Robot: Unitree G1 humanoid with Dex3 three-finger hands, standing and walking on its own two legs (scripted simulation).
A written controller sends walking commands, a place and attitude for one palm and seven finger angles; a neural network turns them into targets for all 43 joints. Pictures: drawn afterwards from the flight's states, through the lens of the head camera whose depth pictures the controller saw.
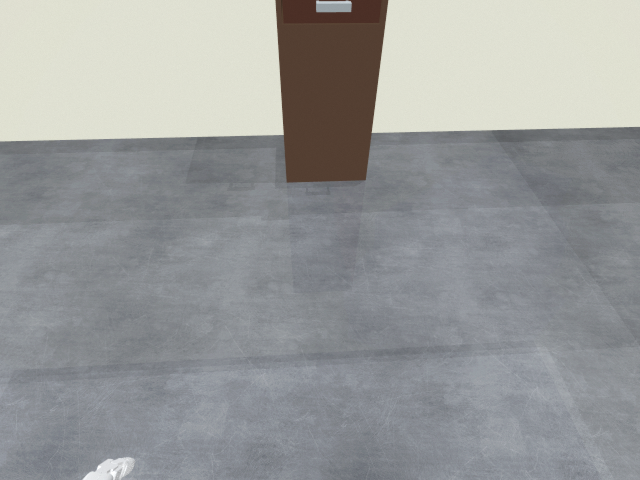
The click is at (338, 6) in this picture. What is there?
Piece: drawer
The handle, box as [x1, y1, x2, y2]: [316, 0, 351, 11]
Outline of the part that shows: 351,3 347,0 316,1 316,11 350,11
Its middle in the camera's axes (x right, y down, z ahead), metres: +0.04 -0.83 +1.37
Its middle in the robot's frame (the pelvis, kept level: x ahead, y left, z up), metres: +1.59 +0.03 +0.05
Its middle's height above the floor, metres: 0.82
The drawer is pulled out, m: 0.00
